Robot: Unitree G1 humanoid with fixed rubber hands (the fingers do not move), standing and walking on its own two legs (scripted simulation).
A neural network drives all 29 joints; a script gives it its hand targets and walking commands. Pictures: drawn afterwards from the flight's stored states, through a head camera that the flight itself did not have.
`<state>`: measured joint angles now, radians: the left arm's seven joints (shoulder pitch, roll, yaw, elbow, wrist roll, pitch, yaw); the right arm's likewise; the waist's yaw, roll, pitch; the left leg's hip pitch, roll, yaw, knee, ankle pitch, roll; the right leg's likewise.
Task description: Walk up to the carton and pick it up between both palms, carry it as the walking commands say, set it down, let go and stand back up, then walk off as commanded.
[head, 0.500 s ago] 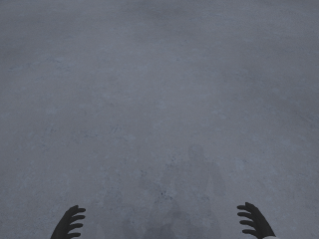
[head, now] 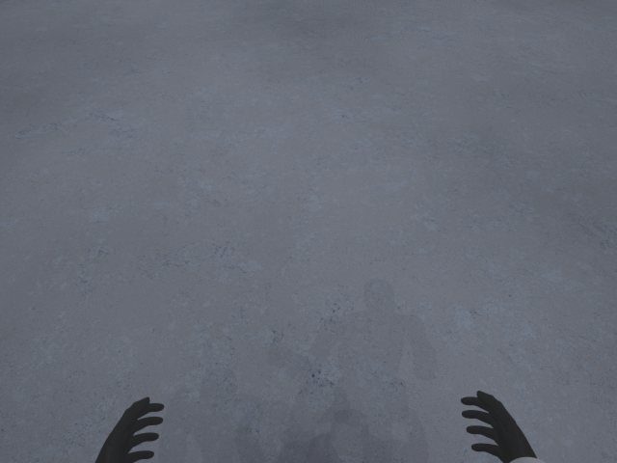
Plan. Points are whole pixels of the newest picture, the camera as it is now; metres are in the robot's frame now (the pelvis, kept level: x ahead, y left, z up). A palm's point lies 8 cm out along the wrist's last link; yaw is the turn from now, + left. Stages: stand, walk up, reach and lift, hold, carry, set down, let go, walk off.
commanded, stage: stand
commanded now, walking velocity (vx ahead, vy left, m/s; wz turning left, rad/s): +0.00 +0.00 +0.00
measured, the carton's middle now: out of the picture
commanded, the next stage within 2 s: walk up in 0.48 s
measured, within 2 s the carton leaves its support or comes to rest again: neither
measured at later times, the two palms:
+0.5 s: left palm out of the picture +0.14 +0.26 -0.08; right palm (516, 456) +0.15 -0.25 -0.08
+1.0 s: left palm (165, 438) +0.18 +0.20 -0.07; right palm out of the picture +0.03 -0.37 -0.09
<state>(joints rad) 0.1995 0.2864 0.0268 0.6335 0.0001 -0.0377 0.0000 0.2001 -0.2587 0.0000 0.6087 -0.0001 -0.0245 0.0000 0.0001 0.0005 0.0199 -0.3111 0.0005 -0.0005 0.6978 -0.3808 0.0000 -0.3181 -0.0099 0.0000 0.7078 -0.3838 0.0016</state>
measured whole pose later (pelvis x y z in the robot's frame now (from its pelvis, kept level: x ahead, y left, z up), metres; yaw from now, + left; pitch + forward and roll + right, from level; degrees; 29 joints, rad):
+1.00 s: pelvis -0.02 -0.05 +0.00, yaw -15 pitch +1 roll +2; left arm 0.20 0.37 0.08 0.66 0.00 0.03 -0.13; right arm 0.20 -0.41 0.00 0.68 0.00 -0.01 -0.01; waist 0.02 0.01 0.04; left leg -0.37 0.10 0.11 0.83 -0.53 0.00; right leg -0.46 -0.02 0.01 0.72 -0.27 -0.01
